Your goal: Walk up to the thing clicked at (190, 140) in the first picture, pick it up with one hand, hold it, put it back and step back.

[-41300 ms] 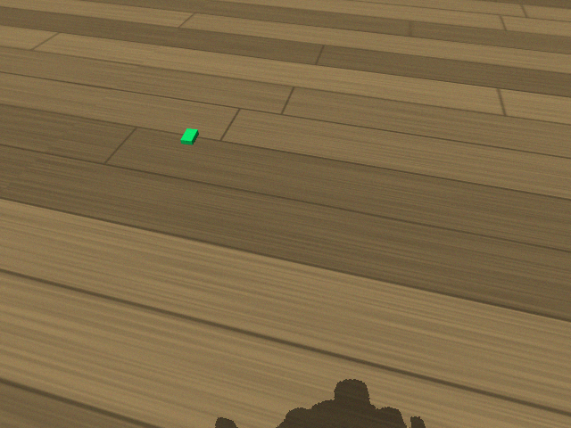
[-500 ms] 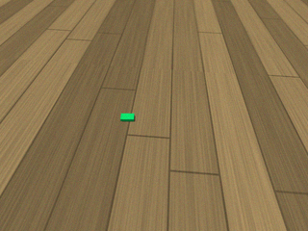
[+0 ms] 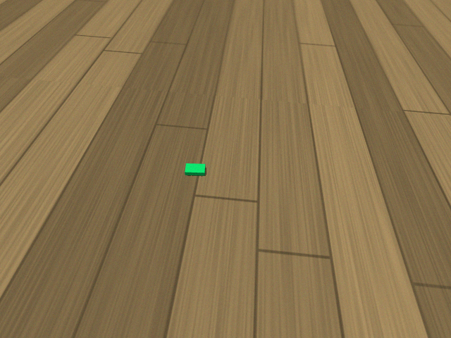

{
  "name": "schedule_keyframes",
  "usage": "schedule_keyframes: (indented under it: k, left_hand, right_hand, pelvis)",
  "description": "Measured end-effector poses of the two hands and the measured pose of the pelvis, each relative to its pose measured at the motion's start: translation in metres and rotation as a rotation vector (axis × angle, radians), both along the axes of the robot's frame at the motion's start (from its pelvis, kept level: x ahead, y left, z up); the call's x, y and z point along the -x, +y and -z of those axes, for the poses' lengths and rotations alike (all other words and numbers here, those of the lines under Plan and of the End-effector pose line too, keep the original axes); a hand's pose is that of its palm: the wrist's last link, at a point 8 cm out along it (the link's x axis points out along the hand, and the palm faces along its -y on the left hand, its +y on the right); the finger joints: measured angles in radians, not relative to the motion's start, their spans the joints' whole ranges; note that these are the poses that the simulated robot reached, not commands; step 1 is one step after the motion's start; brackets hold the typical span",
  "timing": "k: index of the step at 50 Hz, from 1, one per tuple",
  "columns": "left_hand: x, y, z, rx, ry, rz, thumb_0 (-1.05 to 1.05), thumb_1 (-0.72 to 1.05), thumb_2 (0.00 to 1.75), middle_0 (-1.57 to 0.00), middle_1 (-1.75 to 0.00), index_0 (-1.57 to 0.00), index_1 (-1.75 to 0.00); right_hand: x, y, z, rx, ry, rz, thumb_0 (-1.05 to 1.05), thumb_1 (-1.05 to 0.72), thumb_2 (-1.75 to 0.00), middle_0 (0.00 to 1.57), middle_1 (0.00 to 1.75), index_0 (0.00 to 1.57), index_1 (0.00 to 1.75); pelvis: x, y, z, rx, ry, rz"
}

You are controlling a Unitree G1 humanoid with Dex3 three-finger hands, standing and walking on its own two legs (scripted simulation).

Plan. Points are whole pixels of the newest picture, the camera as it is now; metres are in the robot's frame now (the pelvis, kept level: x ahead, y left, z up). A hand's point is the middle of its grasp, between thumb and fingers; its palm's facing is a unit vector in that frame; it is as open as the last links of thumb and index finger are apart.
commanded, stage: step back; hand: left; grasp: from above
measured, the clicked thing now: (195, 169) +1.08 +0.16 -0.75
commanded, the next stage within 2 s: stand in 0.42 s
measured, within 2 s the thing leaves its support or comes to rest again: neither
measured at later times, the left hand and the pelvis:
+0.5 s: hand (100, 326) +0.17 +0.25 -0.14, palm faces -0.02 -0.94 -0.34, open 7.4 cm; pelvis +0.04 +0.00 +0.01, yaw -1 degrees
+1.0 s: hand out of the picture +0.08 +0.26 -0.14, palm faces -0.03 -0.94 -0.35, open 7.4 cm; pelvis +0.02 +0.01 +0.02, yaw -1 degrees
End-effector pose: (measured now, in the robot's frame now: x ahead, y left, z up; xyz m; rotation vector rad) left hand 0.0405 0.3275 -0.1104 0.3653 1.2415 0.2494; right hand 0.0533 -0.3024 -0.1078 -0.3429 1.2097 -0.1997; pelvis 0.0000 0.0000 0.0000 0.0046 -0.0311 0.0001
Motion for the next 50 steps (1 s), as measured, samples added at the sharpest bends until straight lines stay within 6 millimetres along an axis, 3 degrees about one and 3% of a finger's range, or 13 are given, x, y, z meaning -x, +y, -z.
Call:
schedule_keyframes:
  k: [6,14,22,32,43,50]
  left_hand:
    - [-0.052,-0.015,0.0,0.001,-0.074,0.035,0.01,0.9,0.9,-0.2,-0.3,-0.2,-0.3]
    - [-0.1,-0.033,-0.005,0.035,-0.128,0.07,0.01,0.9,0.9,-0.2,-0.3,-0.2,-0.3]
    - [-0.128,-0.033,-0.007,0.058,-0.183,0.075,0.0,0.9,0.9,-0.2,-0.3,-0.2,-0.3]
    - [-0.101,-0.033,-0.008,0.086,-0.114,0.063,0.0,0.9,0.9,-0.2,-0.3,-0.2,-0.3]
    - [-0.049,-0.023,-0.008,0.066,-0.007,0.024,0.01,0.9,0.9,-0.2,-0.3,-0.2,-0.3]
    - [-0.031,-0.021,-0.009,0.052,0.033,0.006,0.01,0.9,0.9,-0.2,-0.3,-0.2,-0.3]
  right_hand:
    - [-0.017,-0.003,0.014,-0.017,0.007,0.023,0.0,-0.9,-0.89,0.2,0.3,0.21,0.3]
    - [-0.05,0.002,0.017,-0.028,-0.03,0.028,0.0,-0.91,-0.89,0.2,0.3,0.2,0.3]
    - [-0.066,0.004,0.002,-0.006,-0.043,0.017,0.0,-0.91,-0.89,0.2,0.3,0.21,0.3]
    - [-0.065,0.009,-0.011,-0.013,-0.066,0.021,0.0,-0.91,-0.89,0.2,0.3,0.2,0.3]
    - [-0.04,0.017,-0.004,-0.049,-0.001,0.024,0.0,-0.91,-0.89,0.2,0.3,0.2,0.3]
    - [-0.027,0.016,0.001,-0.057,0.038,0.03,0.0,-0.91,-0.89,0.2,0.3,0.2,0.3]
  pelvis:
    - [-0.015,-0.005,0.006,0.014,-0.007,0.006]
    - [-0.032,-0.002,0.003,-0.001,0.007,0.009]
    - [-0.036,0.0,-0.002,0.004,0.007,0.015]
    - [-0.029,0.006,-0.013,0.006,-0.021,0.015]
    - [-0.019,0.007,-0.017,0.003,-0.017,0.014]
    - [-0.017,0.006,-0.018,0.001,-0.013,0.011]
